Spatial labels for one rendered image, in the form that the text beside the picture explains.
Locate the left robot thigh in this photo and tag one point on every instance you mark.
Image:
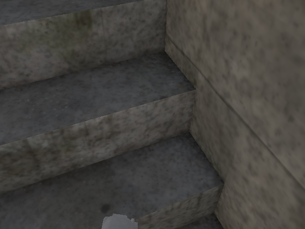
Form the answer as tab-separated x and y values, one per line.
117	221

